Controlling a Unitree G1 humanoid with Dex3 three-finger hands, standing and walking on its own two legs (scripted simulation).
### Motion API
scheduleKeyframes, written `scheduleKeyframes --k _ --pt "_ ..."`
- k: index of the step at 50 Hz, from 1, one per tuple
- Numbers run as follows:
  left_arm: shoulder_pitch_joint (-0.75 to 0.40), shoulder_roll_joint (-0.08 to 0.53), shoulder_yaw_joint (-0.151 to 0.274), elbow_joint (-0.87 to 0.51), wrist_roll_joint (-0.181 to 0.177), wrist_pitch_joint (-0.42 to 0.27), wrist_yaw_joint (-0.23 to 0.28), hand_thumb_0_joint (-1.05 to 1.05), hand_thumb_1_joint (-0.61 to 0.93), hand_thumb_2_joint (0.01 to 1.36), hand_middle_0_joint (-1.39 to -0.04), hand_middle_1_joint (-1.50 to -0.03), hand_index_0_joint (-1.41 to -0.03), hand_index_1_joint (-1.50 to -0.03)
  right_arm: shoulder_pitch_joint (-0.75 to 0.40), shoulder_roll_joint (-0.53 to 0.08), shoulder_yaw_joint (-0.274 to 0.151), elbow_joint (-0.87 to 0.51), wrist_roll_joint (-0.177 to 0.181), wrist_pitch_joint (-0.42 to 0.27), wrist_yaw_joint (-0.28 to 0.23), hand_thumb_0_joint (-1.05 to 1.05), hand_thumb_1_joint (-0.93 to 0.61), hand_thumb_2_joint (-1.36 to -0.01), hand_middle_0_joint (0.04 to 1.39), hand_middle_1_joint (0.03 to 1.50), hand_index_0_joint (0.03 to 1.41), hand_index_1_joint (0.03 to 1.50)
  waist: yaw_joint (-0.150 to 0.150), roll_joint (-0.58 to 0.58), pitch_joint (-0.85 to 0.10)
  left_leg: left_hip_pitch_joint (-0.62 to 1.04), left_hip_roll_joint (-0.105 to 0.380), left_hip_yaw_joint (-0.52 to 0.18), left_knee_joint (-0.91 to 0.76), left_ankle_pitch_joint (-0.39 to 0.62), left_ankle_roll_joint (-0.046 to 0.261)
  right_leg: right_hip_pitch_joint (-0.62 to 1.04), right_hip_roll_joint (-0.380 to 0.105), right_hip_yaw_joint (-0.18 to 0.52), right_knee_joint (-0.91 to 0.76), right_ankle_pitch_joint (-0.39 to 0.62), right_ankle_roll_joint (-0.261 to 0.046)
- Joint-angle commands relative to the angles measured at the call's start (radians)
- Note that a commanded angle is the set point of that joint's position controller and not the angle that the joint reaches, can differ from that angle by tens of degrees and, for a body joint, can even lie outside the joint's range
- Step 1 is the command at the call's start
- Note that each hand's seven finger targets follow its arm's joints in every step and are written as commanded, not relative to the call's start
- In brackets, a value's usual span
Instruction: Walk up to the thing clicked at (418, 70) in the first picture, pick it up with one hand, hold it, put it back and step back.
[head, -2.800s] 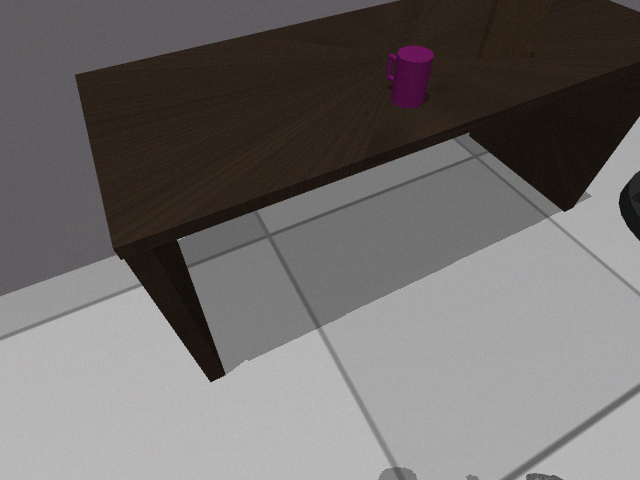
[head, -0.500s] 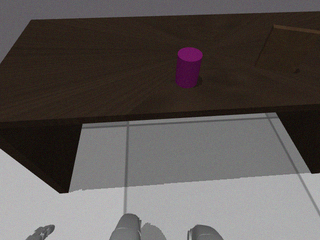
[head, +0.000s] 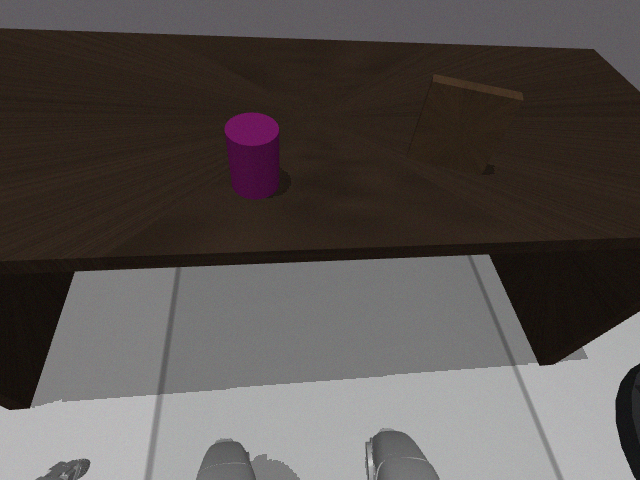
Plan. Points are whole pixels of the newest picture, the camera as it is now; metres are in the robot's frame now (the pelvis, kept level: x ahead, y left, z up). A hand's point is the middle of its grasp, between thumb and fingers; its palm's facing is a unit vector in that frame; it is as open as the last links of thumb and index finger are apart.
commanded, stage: walk up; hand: left
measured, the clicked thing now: (251, 150) +0.56 +0.13 +0.06
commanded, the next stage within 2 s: none
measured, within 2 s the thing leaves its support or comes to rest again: neither
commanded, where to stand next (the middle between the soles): +0.11 -0.13 m, yaw +5 degrees
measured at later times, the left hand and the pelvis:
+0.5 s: hand out of the picture +0.07 +0.09 -0.14, palm faces +0.08 -0.93 -0.36, open 7.4 cm; pelvis +0.07 -0.17 +0.01, yaw +5 degrees
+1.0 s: hand out of the picture +0.11 +0.12 -0.11, palm faces +0.11 -0.90 -0.41, open 7.4 cm; pelvis +0.07 -0.16 +0.03, yaw +6 degrees
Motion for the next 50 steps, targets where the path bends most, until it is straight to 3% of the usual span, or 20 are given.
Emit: scheduleKeyframes --k 1,3,4,5,6,10,13,21,24,26,28,30,31,32,33,36,39,44,47,50 --pt "0.103 0.169 0.072 -0.047 -0.005 -0.018 0.010 0.000 0.900 0.900 -0.200 -0.300 -0.200 -0.300 -0.053 -0.405 -0.123 -0.043 -0.006 -0.005 -0.020 0.000 -0.900 -0.900 0.200 0.300 0.200 0.300 0.065 0.335 -0.052 -0.123 0.128 -0.175 -0.327 -0.387 0.157 0.153 0.039 -0.154 -0.168 0.024 -0.003" --pt "0.270 0.171 0.092 0.025 0.003 -0.024 0.020 0.000 0.900 0.900 -0.200 -0.300 -0.200 -0.300 -0.070 -0.326 -0.097 -0.027 -0.019 0.020 -0.023 0.000 -0.900 -0.900 0.200 0.300 0.200 0.300 0.167 0.126 -0.095 -0.248 0.004 -0.026 -0.041 -0.449 0.084 0.370 0.114 -0.200 -0.369 0.029 -0.011" --pt "0.334 0.223 0.101 0.037 0.028 -0.032 0.031 0.000 0.900 0.900 -0.200 -0.300 -0.200 -0.300 -0.076 -0.220 -0.066 -0.033 -0.015 0.033 -0.023 0.000 -0.900 -0.900 0.200 0.300 0.200 0.300 0.220 -0.156 -0.035 -0.411 -0.096 0.117 0.302 -0.445 0.038 0.354 0.028 -0.041 -0.550 -0.174 -0.051" --pt "0.187 0.309 0.098 -0.024 0.020 -0.047 0.046 0.000 0.900 0.900 -0.200 -0.300 -0.200 -0.300 -0.113 -0.170 -0.055 -0.072 0.014 0.032 -0.039 0.000 -0.900 -0.900 0.200 0.300 0.200 0.300 0.164 -0.268 0.051 -0.512 -0.200 -0.004 0.484 -0.370 0.009 0.193 -0.170 0.491 -0.856 -0.337 -0.134" --pt "0.026 0.335 0.095 -0.072 0.003 -0.057 0.057 0.000 0.900 0.900 -0.200 -0.300 -0.200 -0.300 -0.131 -0.210 -0.073 -0.062 0.022 0.026 -0.056 0.000 -0.900 -0.900 0.200 0.300 0.200 0.300 0.082 -0.152 0.108 -0.450 -0.139 -0.137 0.510 -0.283 0.014 0.152 -0.216 0.587 -0.909 -0.349 -0.160" --pt "-0.018 0.230 0.059 -0.023 -0.012 -0.080 0.076 0.000 0.900 0.900 -0.200 -0.300 -0.200 -0.300 0.027 -0.227 -0.053 0.067 0.041 0.006 -0.020 0.000 -0.900 -0.900 0.200 0.300 0.200 0.300 0.027 -0.091 0.031 -0.268 -0.076 -0.060 0.358 -0.155 0.024 0.243 -0.136 0.247 -0.652 -0.046 -0.207" --pt "0.014 0.192 0.026 0.022 -0.024 -0.115 0.092 0.000 0.900 0.900 -0.200 -0.300 -0.200 -0.300 -0.020 -0.177 -0.038 0.034 0.030 0.011 0.029 0.000 -0.900 -0.900 0.200 0.300 0.200 0.300 0.040 -0.022 0.043 -0.157 -0.084 -0.060 0.227 -0.148 0.039 0.211 -0.183 0.246 -0.658 0.087 -0.233" --pt "0.018 0.167 -0.026 0.088 -0.075 -0.158 0.137 0.000 0.900 0.900 -0.200 -0.300 -0.200 -0.300 -0.101 -0.106 -0.021 -0.015 0.040 0.039 0.058 0.000 -0.900 -0.900 0.200 0.300 0.200 0.300 0.027 0.025 -0.059 0.092 -0.156 -0.022 -0.155 0.093 0.063 0.380 -0.164 0.061 -0.477 0.917 -0.058" --pt "0.006 0.126 -0.047 0.085 -0.089 -0.171 0.145 0.000 0.900 0.900 -0.200 -0.300 -0.200 -0.300 -0.088 -0.195 -0.051 -0.021 0.043 0.036 0.057 0.000 -0.900 -0.900 0.200 0.300 0.200 0.300 -0.003 0.144 -0.222 0.469 0.058 -0.333 -0.140 0.652 0.250 0.144 -0.006 -0.062 -0.213 0.711 0.106" --pt "-0.048 0.108 -0.046 0.113 -0.088 -0.164 0.153 0.000 0.900 0.900 -0.200 -0.300 -0.200 -0.300 -0.090 -0.167 -0.047 -0.016 0.066 0.047 0.056 0.000 -0.900 -0.900 0.200 0.300 0.200 0.300 -0.024 0.120 -0.264 0.402 0.151 -0.377 -0.129 0.723 0.349 0.191 0.059 -0.063 -0.184 0.212 0.092" --pt "-0.051 0.088 -0.055 0.128 -0.077 -0.161 0.148 0.000 0.900 0.900 -0.200 -0.300 -0.200 -0.300 -0.185 -0.150 -0.032 -0.009 0.056 0.058 0.058 0.000 -0.900 -0.900 0.200 0.300 0.200 0.300 0.013 0.180 -0.164 0.239 0.130 -0.323 -0.184 0.564 0.278 0.218 0.064 -0.054 -0.281 -0.072 0.023" --pt "0.014 0.111 -0.052 0.172 -0.062 -0.179 0.154 0.000 0.900 0.900 -0.200 -0.300 -0.200 -0.300 -0.292 -0.135 -0.021 -0.015 0.052 0.072 0.065 0.000 -0.900 -0.900 0.200 0.300 0.200 0.300 0.067 0.166 -0.087 0.094 0.009 -0.207 -0.075 0.473 0.131 0.341 0.015 0.036 -0.593 0.256 -0.023" --pt "0.003 0.163 -0.042 0.180 -0.049 -0.198 0.163 0.000 0.900 0.900 -0.200 -0.300 -0.200 -0.300 -0.293 -0.081 -0.006 -0.013 0.057 0.082 0.074 0.000 -0.900 -0.900 0.200 0.300 0.200 0.300 0.064 0.059 -0.060 -0.021 -0.100 -0.125 0.034 0.341 0.036 0.399 -0.141 0.242 -0.694 0.449 -0.061" --pt "-0.020 0.218 -0.032 0.195 -0.058 -0.199 0.163 0.000 0.900 0.900 -0.200 -0.300 -0.200 -0.300 -0.307 -0.095 -0.011 -0.007 0.053 0.092 0.062 0.000 -0.900 -0.900 0.200 0.300 0.200 0.300 0.057 0.004 -0.050 -0.044 -0.128 -0.106 0.024 -0.116 0.015 0.368 -0.274 0.352 -0.682 0.657 -0.136" --pt "-0.028 0.216 -0.028 0.196 -0.054 -0.203 0.164 0.000 0.900 0.900 -0.200 -0.300 -0.200 -0.300 -0.308 -0.112 -0.018 0.007 0.047 0.097 0.057 0.000 -0.900 -0.900 0.200 0.300 0.200 0.300 0.054 0.024 -0.043 -0.027 -0.121 -0.138 0.082 -0.229 0.015 0.359 -0.302 0.385 -0.662 0.753 -0.183" --pt "-0.051 0.149 -0.040 0.226 -0.056 -0.207 0.174 0.000 0.900 0.900 -0.200 -0.300 -0.200 -0.300 -0.316 -0.079 -0.011 0.038 0.050 0.100 0.072 0.000 -0.900 -0.900 0.200 0.300 0.200 0.300 0.049 0.003 -0.045 -0.056 -0.124 -0.117 0.009 -0.122 0.027 0.517 -0.170 0.165 -0.604 0.988 -0.038" --pt "-0.070 0.144 -0.040 0.229 -0.049 -0.198 0.172 0.000 0.900 0.900 -0.200 -0.300 -0.200 -0.300 -0.322 -0.072 -0.010 0.066 0.048 0.104 0.080 0.000 -0.900 -0.900 0.200 0.300 0.200 0.300 0.051 -0.055 -0.083 0.010 -0.134 -0.066 -0.023 -0.038 0.017 0.543 -0.105 0.066 -0.605 1.011 -0.013" --pt "-0.152 0.130 -0.044 0.220 -0.054 -0.167 0.155 0.000 0.900 0.900 -0.200 -0.300 -0.200 -0.300 -0.332 -0.054 -0.009 0.105 0.040 0.087 0.084 0.000 -0.900 -0.900 0.200 0.300 0.200 0.300 0.022 -0.056 -0.099 0.234 -0.136 0.014 -0.280 0.109 0.007 0.407 -0.056 -0.031 -0.579 0.750 -0.068" --pt "-0.164 0.081 -0.063 0.207 -0.065 -0.157 0.143 0.000 0.900 0.900 -0.200 -0.300 -0.200 -0.300 -0.300 -0.114 -0.026 0.130 0.023 0.072 0.075 0.000 -0.900 -0.900 0.200 0.300 0.200 0.300 0.001 0.082 -0.164 0.441 -0.003 -0.125 -0.348 0.364 0.057 0.262 -0.010 -0.049 -0.544 0.481 -0.017" --pt "-0.176 0.079 -0.065 0.258 -0.059 -0.151 0.139 0.000 0.900 0.900 -0.200 -0.300 -0.200 -0.300 -0.367 -0.127 -0.010 0.139 0.037 0.071 0.083 0.000 -0.900 -0.900 0.200 0.300 0.200 0.300 0.025 0.160 -0.157 0.295 0.056 -0.189 -0.353 0.260 0.106 0.383 0.032 -0.066 -0.623 0.213 -0.017"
